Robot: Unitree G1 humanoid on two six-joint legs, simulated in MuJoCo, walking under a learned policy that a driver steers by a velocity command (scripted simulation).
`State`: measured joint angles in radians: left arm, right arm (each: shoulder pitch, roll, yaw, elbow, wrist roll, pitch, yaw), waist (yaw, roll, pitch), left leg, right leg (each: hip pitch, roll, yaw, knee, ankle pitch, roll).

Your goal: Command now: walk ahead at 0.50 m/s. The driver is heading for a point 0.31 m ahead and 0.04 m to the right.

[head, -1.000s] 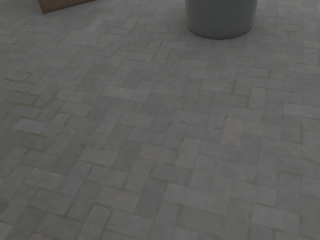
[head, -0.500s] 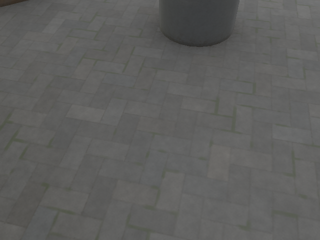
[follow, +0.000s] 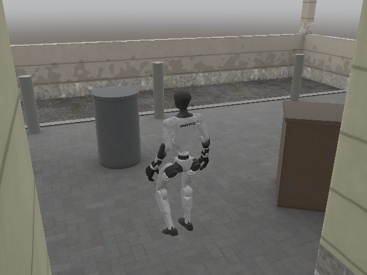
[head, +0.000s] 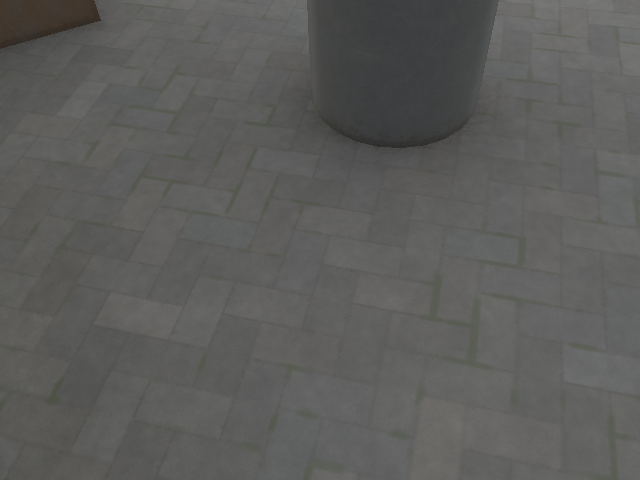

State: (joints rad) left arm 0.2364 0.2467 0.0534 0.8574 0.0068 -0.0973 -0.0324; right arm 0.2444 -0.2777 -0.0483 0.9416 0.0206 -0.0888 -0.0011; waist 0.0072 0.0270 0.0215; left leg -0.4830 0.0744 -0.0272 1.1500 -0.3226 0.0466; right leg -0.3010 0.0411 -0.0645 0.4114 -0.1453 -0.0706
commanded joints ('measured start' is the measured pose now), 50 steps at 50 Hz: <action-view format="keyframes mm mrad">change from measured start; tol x16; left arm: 1 18 117 27 -39 -3 -22 3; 17 109 154 34 52 -13 38 53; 19 318 -5 -19 73 6 31 43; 23 105 123 24 45 -20 73 68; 50 65 70 9 134 -4 71 73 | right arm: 1 43 -46 -16 -37 -6 12 -5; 12 -275 -19 -1 -124 -19 -4 22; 19 62 -173 -38 -18 -58 -5 17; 26 -223 -62 -3 -50 -55 31 7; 50 -123 -43 0 88 -20 82 -23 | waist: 1 -29 -87 -63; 14 26 -119 -5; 20 -52 149 -444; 23 -10 33 -165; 36 -18 -124 40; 50 -8 -31 -49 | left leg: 1 -134 79 -41 -58 79 -9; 9 -141 22 26 -517 434 -40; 15 -3 -42 21 -661 385 12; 17 251 -49 33 -738 614 50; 19 798 338 -382 -621 1182 308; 25 179 155 -187 -875 396 180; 33 23 61 -105 -925 -227 52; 50 309 -34 17 -693 329 8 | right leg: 1 156 -274 278 -251 197 -170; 10 168 -202 78 -256 388 -110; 17 291 -166 72 129 555 -9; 18 104 -94 42 367 234 39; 19 -136 9 73 672 -478 99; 21 -232 -43 173 792 -542 111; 31 173 -85 57 175 -62 93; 36 -72 -131 128 -51 -331 29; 50 66 -103 85 16 67 59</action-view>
